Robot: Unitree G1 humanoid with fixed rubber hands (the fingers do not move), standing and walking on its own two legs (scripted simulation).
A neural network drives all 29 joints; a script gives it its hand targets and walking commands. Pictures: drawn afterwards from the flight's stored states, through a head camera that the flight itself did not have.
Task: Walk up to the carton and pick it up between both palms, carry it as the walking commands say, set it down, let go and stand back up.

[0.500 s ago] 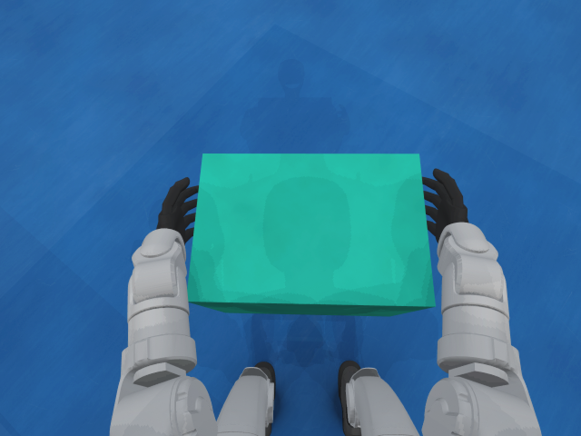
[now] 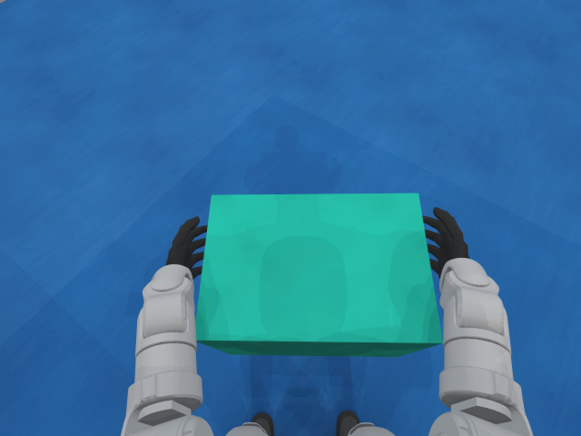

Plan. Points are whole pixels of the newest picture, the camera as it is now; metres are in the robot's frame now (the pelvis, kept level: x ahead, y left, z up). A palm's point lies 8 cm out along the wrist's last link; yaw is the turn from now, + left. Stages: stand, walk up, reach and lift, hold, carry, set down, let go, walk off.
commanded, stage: reach and lift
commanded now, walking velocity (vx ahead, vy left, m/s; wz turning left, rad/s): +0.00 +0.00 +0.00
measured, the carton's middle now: (313, 283) +0.33 +0.00 -0.09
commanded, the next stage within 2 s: hold in 1.50 s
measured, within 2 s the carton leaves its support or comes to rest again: neither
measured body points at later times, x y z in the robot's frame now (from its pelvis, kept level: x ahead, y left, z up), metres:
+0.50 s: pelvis +0.02 +0.00 +0.02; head +0.00 +0.00 +0.47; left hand +0.32 +0.20 +0.05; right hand +0.33 -0.19 +0.06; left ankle +0.02 +0.13 -0.73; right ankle +0.03 -0.13 -0.73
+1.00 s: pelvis +0.02 +0.00 +0.02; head +0.01 +0.00 +0.47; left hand +0.31 +0.19 +0.05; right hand +0.32 -0.19 +0.06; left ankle +0.02 +0.13 -0.73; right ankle +0.03 -0.13 -0.73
